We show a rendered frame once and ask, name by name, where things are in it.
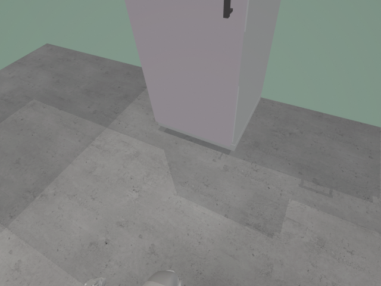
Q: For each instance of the fridge door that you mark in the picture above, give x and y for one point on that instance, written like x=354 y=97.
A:
x=191 y=58

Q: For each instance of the left robot thigh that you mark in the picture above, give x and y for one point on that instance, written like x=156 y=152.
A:
x=164 y=278

